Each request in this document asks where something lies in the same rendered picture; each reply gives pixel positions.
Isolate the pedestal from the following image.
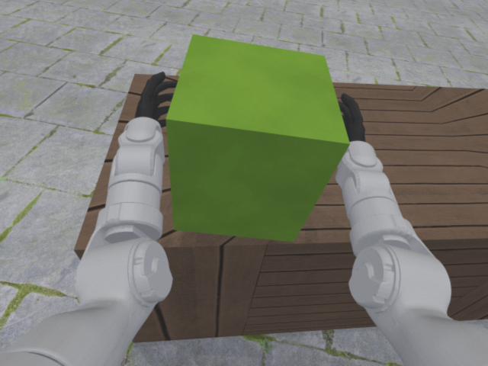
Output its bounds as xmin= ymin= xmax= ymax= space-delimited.
xmin=74 ymin=74 xmax=488 ymax=343

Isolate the robot left forearm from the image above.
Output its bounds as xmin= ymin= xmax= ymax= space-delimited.
xmin=75 ymin=117 xmax=165 ymax=296

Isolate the robot right upper arm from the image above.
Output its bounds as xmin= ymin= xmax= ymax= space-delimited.
xmin=348 ymin=243 xmax=488 ymax=366

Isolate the robot left hand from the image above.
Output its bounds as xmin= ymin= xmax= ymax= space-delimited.
xmin=135 ymin=72 xmax=177 ymax=128

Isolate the carton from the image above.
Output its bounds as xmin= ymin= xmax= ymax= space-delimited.
xmin=165 ymin=34 xmax=350 ymax=242

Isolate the robot right hand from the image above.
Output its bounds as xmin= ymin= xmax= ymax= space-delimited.
xmin=338 ymin=93 xmax=366 ymax=142

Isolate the robot right forearm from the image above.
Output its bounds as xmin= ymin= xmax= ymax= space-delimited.
xmin=335 ymin=141 xmax=451 ymax=284

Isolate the robot left upper arm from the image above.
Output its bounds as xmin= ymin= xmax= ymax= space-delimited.
xmin=0 ymin=237 xmax=173 ymax=366

